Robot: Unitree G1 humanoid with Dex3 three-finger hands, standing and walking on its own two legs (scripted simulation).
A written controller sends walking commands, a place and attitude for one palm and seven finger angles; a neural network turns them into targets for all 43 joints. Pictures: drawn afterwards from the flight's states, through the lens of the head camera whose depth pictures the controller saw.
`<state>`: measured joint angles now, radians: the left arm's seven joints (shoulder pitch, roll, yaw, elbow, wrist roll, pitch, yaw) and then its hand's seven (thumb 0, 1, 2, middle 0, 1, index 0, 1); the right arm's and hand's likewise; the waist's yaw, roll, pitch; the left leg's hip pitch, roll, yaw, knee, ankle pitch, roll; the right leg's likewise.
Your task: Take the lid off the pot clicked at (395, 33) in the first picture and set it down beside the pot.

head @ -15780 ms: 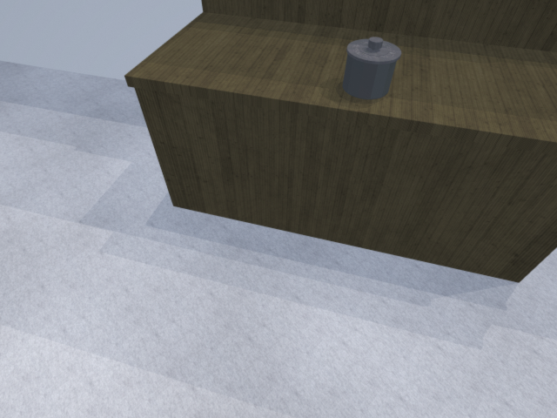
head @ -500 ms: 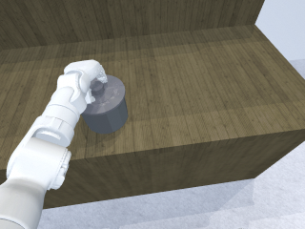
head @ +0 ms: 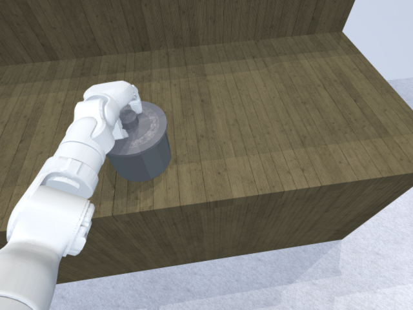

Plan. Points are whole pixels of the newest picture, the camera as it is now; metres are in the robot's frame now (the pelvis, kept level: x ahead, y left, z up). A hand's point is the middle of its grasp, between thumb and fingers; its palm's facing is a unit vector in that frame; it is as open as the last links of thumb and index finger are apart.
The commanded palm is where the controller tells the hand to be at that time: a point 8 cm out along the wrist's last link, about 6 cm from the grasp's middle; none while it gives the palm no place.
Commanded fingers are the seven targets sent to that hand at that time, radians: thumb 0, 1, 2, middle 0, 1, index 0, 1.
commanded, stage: close the fingers and squeeze the knob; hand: left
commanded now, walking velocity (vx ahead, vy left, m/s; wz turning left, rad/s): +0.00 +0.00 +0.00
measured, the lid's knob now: (128, 119) +0.50 +0.17 +0.07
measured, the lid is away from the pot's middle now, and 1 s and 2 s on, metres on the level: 0.00 0.00 0.01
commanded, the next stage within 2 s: lift the lid straight up in 1.26 s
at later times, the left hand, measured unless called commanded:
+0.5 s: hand (121, 121) +0.47 +0.17 +0.09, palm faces -0.37 -0.09 -0.93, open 7.7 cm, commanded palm +0.47 +0.17 +0.15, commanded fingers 0.00 0.41 0.75 -0.75 -1.04 -0.75 -1.04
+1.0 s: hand (121, 124) +0.46 +0.17 +0.10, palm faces -0.34 -0.09 -0.94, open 7.4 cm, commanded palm +0.46 +0.17 +0.15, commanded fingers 0.00 0.62 0.80 -0.93 -1.10 -0.74 -1.01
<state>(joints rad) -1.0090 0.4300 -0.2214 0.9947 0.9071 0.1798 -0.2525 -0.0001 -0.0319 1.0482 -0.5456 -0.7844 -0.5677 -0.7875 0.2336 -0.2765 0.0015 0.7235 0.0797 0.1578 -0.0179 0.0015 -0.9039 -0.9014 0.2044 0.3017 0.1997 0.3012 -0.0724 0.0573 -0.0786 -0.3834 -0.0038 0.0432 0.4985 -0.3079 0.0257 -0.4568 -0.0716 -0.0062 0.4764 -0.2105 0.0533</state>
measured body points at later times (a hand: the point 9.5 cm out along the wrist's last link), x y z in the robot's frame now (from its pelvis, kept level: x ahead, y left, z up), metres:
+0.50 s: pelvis +0.00 +0.00 +0.00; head +0.06 -0.03 +0.45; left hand +0.48 +0.17 +0.15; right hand +0.09 -0.26 -0.14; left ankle -0.05 +0.10 -0.73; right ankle +0.00 -0.16 -0.73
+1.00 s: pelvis +0.00 +0.00 +0.00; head +0.05 -0.02 +0.45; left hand +0.48 +0.17 +0.15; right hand +0.09 -0.26 -0.14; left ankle -0.05 +0.10 -0.73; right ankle +0.00 -0.16 -0.73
